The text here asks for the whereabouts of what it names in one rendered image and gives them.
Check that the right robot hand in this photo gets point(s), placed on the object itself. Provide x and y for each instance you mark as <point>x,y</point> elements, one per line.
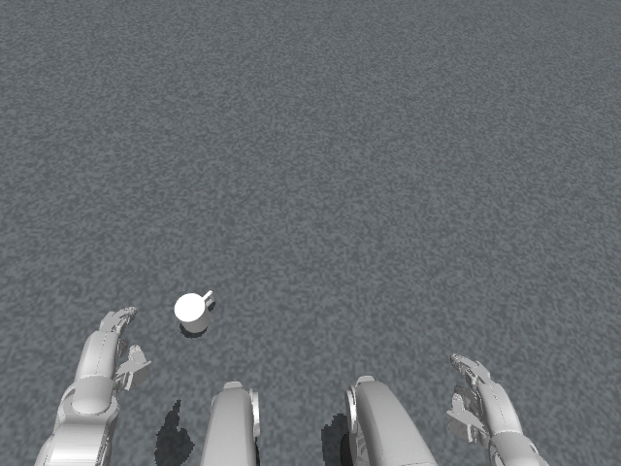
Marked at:
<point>490,410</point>

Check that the right robot arm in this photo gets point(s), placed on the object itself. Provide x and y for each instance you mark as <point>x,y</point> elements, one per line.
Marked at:
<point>513,449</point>

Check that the mug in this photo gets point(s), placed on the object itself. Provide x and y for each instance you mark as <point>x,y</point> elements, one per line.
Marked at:
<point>192,311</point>

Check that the left robot hand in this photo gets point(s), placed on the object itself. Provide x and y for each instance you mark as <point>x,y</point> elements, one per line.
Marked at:
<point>103,348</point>

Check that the left robot arm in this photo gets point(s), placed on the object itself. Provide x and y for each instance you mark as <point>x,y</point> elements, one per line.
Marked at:
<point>84,425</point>

